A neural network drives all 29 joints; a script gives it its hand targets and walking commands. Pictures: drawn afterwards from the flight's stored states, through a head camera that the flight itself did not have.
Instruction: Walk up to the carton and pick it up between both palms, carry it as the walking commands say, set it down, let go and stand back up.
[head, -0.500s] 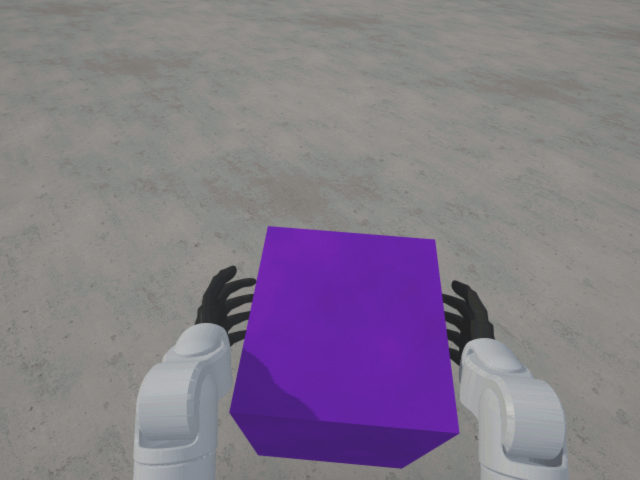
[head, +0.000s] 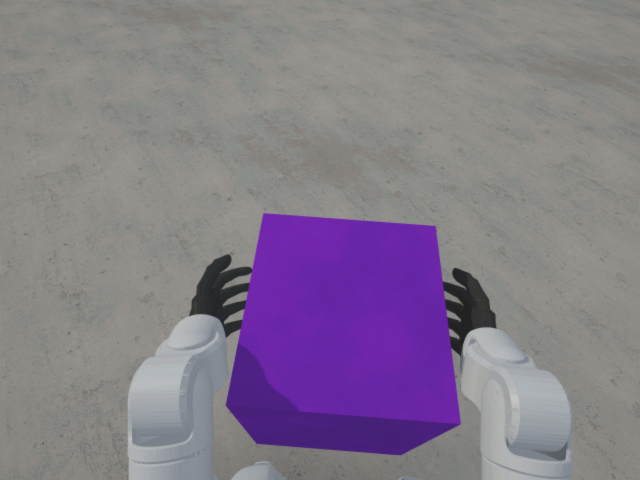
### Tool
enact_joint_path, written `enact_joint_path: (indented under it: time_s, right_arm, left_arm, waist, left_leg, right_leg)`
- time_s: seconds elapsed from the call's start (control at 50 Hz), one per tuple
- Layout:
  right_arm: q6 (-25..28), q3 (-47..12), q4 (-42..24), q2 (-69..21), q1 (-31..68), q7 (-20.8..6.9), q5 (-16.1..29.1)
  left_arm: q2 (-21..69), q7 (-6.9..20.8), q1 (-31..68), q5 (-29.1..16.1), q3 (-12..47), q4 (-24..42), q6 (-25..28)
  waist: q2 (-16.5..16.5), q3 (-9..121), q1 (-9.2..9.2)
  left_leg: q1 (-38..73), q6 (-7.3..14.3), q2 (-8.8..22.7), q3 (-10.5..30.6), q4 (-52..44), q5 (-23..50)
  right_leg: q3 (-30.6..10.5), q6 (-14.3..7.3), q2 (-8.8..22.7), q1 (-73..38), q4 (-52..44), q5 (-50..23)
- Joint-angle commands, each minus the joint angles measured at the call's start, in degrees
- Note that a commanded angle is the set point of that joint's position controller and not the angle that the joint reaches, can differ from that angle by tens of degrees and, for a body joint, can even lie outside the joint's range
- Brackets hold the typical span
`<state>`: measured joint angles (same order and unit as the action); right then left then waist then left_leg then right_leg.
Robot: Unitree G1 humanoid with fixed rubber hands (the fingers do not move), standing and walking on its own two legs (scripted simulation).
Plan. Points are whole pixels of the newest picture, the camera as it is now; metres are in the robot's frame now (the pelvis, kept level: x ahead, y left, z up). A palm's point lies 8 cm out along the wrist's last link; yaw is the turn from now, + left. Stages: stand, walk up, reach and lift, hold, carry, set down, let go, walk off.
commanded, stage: carry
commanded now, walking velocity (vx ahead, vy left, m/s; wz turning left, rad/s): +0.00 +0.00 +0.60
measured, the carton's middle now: (337, 344) +0.27 +0.00 +0.03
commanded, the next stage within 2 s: none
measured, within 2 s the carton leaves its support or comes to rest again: neither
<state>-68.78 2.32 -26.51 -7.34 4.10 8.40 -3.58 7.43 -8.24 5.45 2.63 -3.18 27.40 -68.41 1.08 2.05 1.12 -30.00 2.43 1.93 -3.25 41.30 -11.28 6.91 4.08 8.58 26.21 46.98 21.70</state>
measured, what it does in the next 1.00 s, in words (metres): steps to the left, turning left: right foot, then left foot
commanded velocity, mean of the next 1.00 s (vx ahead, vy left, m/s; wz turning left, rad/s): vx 0.00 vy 0.00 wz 0.60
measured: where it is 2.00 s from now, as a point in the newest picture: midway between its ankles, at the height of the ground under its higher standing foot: outside the picture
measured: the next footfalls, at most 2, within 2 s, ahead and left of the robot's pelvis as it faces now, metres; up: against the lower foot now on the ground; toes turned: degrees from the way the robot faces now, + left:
right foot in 0.20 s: -0.01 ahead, -0.10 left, +0.00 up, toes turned -3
left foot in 0.58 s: +0.02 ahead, +0.17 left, +0.00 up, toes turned +29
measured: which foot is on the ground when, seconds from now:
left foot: down 0.00-0.18, up 0.20-0.56, down 0.58-1.00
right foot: up 0.00-0.18, down 0.20-0.58, up 0.60-1.00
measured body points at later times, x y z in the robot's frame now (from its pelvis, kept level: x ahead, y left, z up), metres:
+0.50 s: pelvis -0.01 +0.03 +0.03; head +0.00 +0.02 +0.48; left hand +0.22 +0.24 +0.13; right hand +0.28 -0.05 +0.12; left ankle +0.00 +0.17 -0.66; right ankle -0.05 -0.10 -0.71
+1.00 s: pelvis -0.04 +0.13 +0.03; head -0.08 +0.16 +0.48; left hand +0.10 +0.39 +0.12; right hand +0.25 +0.14 +0.13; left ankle -0.01 +0.15 -0.71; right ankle +0.05 -0.05 -0.60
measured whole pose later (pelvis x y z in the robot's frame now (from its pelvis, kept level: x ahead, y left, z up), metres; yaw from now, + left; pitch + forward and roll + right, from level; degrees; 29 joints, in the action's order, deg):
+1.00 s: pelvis -0.04 +0.13 +0.03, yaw +31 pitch +3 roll -6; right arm -64.1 2.7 -27.6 -7.4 -0.7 7.7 -3.3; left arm 7.4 -8.7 3.7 2.9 -0.3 27.2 -65.5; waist 0.5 5.0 -0.7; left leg -18.6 8.8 -4.5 0.0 25.1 -9.0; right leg 1.8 6.4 4.3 33.6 67.0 19.3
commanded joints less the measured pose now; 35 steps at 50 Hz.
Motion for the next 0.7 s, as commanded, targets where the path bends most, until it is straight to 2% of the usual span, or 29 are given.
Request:
enact_joint_path:
  time_s: [0.0,0.02,0.04,0.08,0.1,0.12,0.14,0.16,0.18,0.2,0.22,0.24,0.26,0.28,0.32,0.38,0.46,0.48,0.5,0.52,0.54,0.56,0.58,0.6,0.62,0.64,0.68]
  right_arm:
    - [0.84,-31.93,-4.34,-50.03,19.14,-9.11,16.95]
    - [1.49,-32.97,-7.05,-51.49,20.92,-9.25,17.81]
    - [2.23,-34.21,-9.48,-52.85,22.89,-9.43,18.46]
    - [3.26,-35.84,-12.74,-53.8,23.75,-9.34,18.66]
    - [3.58,-35.98,-12.69,-53.5,22.6,-9.08,18.05]
    - [3.37,-35.87,-11.57,-52.61,21.08,-8.61,17.3]
    - [3.11,-35.95,-10.34,-51.5,19.68,-8.13,16.34]
    - [2.64,-36.38,-9.92,-50.25,19.81,-7.86,15.63]
    - [1.99,-36.62,-9.48,-48.82,19.06,-7.88,14.62]
    - [1.63,-35.8,-6.79,-47.68,16.5,-7.27,13.51]
    - [1.46,-34.56,-3.71,-47.63,13.58,-6.67,12.55]
    - [1.74,-34.29,-4.2,-48.78,15.05,-6.41,12.57]
    - [1.45,-34.27,-4.0,-48.91,16.32,-5.94,12.55]
    - [1.51,-35.05,-5.71,-49.73,18.49,-5.99,13.44]
    - [1.34,-37.02,-9.03,-50.37,23.2,-6.21,15.76]
    - [0.31,-37.29,-8.67,-48.83,22.8,-5.87,16.74]
    - [-1.38,-36.05,-5.94,-46.57,20.3,-6.11,16.8]
    - [-1.48,-36.15,-6.12,-46.73,21.1,-6.34,17.21]
    - [-1.41,-35.91,-6.17,-47.18,20.64,-6.64,17.41]
    - [-1.22,-35.75,-6.14,-47.53,19.63,-6.93,17.67]
    - [-0.94,-35.41,-6.04,-48.18,18.54,-7.21,17.57]
    - [-0.31,-35.2,-5.19,-48.7,18.23,-7.35,17.82]
    - [0.3,-33.88,-2.98,-49.09,16.06,-7.41,17.22]
    - [1.05,-33.61,-4.36,-50.89,16.04,-7.74,17.69]
    - [2.01,-33.07,-6.22,-52.52,16.6,-8.2,17.78]
    - [2.93,-33.15,-7.7,-54.05,17.39,-8.66,17.86]
    - [4.46,-32.84,-6.85,-55.87,17.58,-9.37,17.08]
  left_arm:
    - [53.61,7.14,19.53,-16.13,38.09,3.39,-0.01]
    - [55.67,7.27,18.52,-16.83,38.65,3.82,0.37]
    - [57.46,7.46,18.44,-17.59,39.04,4.86,0.98]
    - [58.55,7.62,17.18,-18.28,39.12,6.49,1.91]
    - [57.64,7.65,16.43,-18.3,39.07,7.06,2.22]
    - [56.26,7.62,14.06,-17.58,38.2,5.55,2.08]
    - [54.41,7.73,12.03,-17.32,36.71,4.24,2.11]
    - [52.39,7.72,12.71,-17.34,35.04,3.66,2.23]
    - [50.71,7.63,11.79,-16.78,34.86,3.58,2.12]
    - [48.38,7.8,10.79,-16.83,34.55,3.4,1.66]
    - [47.1,8.12,12.29,-17.63,34.63,4.31,1.27]
    - [47.77,8.48,16.42,-18.82,35.35,5.89,1.28]
    - [47.52,8.8,17.35,-18.79,35.04,5.85,0.94]
    - [48.05,9.07,18.89,-19.36,35.57,7.57,1.09]
    - [48.29,9.11,19.12,-18.73,33.92,8.3,0.93]
    - [46.51,8.24,14.96,-16.34,31.53,5.39,-0.1]
    - [44.37,6.95,12.14,-14.06,30.42,2.82,-1.08]
    - [44.65,6.75,12.58,-13.83,30.54,2.85,-1.05]
    - [45.66,6.68,13.05,-14.02,31.24,3.3,-0.89]
    - [46.1,6.59,13.26,-13.95,31.67,3.83,-0.73]
    - [46.55,6.61,14.54,-14.39,32.46,4.66,-0.44]
    - [48.31,6.65,15.7,-14.62,33.57,5.8,0.0]
    - [48.29,6.68,15.71,-14.81,34.15,4.75,0.33]
    - [50.79,6.78,16.45,-15.9,35.46,5.29,1.02]
    - [54.64,7.04,17.49,-17.57,37.62,6.39,1.89]
    - [57.14,7.39,18.82,-18.46,39.22,7.06,2.69]
    - [59.82,8.25,20.44,-19.3,40.59,7.16,3.81]
  waist:
    - [-15.35,10.9,-1.47]
    - [-14.93,12.74,-1.96]
    - [-14.37,14.31,-1.91]
    - [-13.59,17.16,-1.32]
    - [-13.0,18.9,-1.51]
    - [-10.53,20.17,-2.4]
    - [-4.75,19.83,-3.3]
    - [14.47,17.76,-2.81]
    - [18.34,11.3,-1.38]
    - [10.94,8.81,-0.74]
    - [7.74,9.8,-0.36]
    - [8.17,9.9,0.06]
    - [10.33,9.34,0.01]
    - [10.1,8.24,0.1]
    - [11.04,5.36,-0.53]
    - [10.51,5.71,-0.85]
    - [11.21,8.92,-1.56]
    - [12.09,10.2,-1.59]
    - [11.47,12.18,-1.13]
    - [6.93,14.99,0.46]
    - [-0.19,16.57,1.87]
    - [-16.87,17.13,0.18]
    - [-18.7,20.04,-0.61]
    - [-12.99,19.3,-0.43]
    - [-11.64,19.41,-0.57]
    - [-8.73,18.52,-0.83]
    - [-7.88,17.16,-0.58]
  left_leg:
    - [3.6,1.42,13.16,23.27,-33.07,-19.4]
    - [5.95,-1.5,9.98,17.7,-32.4,-14.34]
    - [8.68,-3.1,7.29,13.54,-30.6,-8.54]
    - [13.23,-5.36,4.61,11.6,-29.35,-1.17]
    - [13.18,-7.12,3.23,10.41,-29.63,1.29]
    - [10.5,-9.85,0.31,6.21,-26.86,3.36]
    - [1.5,-12.1,-3.43,1.43,-19.96,3.18]
    - [-5.2,-8.94,-3.78,1.12,2.46,-9.04]
    - [-14.44,-6.85,-1.9,0.34,16.62,-18.62]
    - [-17.02,-5.79,0.86,0.56,21.81,-18.09]
    - [-18.2,-5.22,1.0,0.41,22.52,-12.56]
    - [-15.75,-4.59,0.72,-0.51,22.96,-7.02]
    - [-13.61,-4.22,0.11,-1.52,22.7,-6.58]
    - [-10.94,-4.12,0.18,-3.04,22.46,-5.46]
    - [-8.03,-4.53,0.13,-5.67,20.75,-5.05]
    - [-5.58,-5.41,0.62,-8.0,15.26,-4.85]
    - [-2.72,-5.24,-0.49,-10.68,5.56,-5.34]
    - [-0.8,-5.07,-1.36,-11.4,2.2,-5.3]
    - [2.39,-4.96,-2.28,-11.99,-4.06,-2.65]
    - [9.29,-5.01,-3.92,-12.51,-14.79,6.26]
    - [21.32,-2.97,0.72,-3.54,-18.96,23.44]
    - [35.07,2.64,15.14,17.65,-12.12,67.21]
    - [39.07,7.22,19.72,22.58,-7.79,85.75]
    - [35.5,7.93,17.72,18.04,-8.84,73.56]
    - [34.1,8.39,17.17,18.71,-10.54,58.54]
    - [30.73,7.27,14.88,17.29,-13.33,45.12]
    - [25.37,6.27,11.92,13.32,-16.11,31.38]
  right_leg:
    - [-3.29,-2.62,-5.85,0.58,18.65,6.74]
    - [-2.06,-3.14,-6.38,-0.67,13.18,5.22]
    - [-0.68,-3.44,-7.63,-2.75,6.69,4.29]
    - [1.71,-3.38,-10.78,-8.93,-9.27,4.98]
    - [3.71,-3.78,-11.34,-15.57,-17.94,5.17]
    - [5.48,-4.63,-10.6,-26.08,-30.48,1.54]
    - [0.47,-6.49,-4.23,-36.74,-35.99,0.0]
    - [-16.72,-10.08,12.85,-32.76,-35.52,-2.25]
    - [-20.89,-11.85,21.5,-26.4,-30.12,-20.83]
    - [-16.25,-8.58,20.3,-26.21,-26.88,-33.8]
    - [-8.54,-6.57,17.47,-30.26,-23.63,-44.24]
    - [-2.45,-5.94,14.06,-29.56,-22.33,-50.36]
    - [0.39,-6.12,11.43,-28.28,-22.17,-49.42]
    - [2.44,-5.85,9.64,-25.45,-22.07,-47.15]
    - [3.49,-5.25,8.23,-21.42,-23.72,-39.96]
    - [5.87,-5.22,9.19,-21.86,-22.86,-34.57]
    - [6.44,-5.34,10.6,-25.92,-15.27,-40.89]
    - [6.53,-5.03,10.67,-26.86,-11.97,-43.87]
    - [7.02,-4.09,10.21,-27.66,-7.62,-46.4]
    - [8.55,-2.34,8.38,-27.34,0.92,-47.03]
    - [7.26,0.68,5.72,-15.27,9.71,-31.55]
    - [5.08,3.33,-0.88,6.05,22.13,10.41]
    - [-0.68,2.41,-1.75,11.36,31.16,20.14]
    - [-3.82,1.62,-1.53,11.22,33.04,18.86]
    - [-5.37,1.92,-1.21,12.87,30.93,16.83]
    - [-5.83,1.82,-1.19,12.58,31.33,12.4]
    - [-4.48,1.76,-1.72,10.79,29.45,5.57]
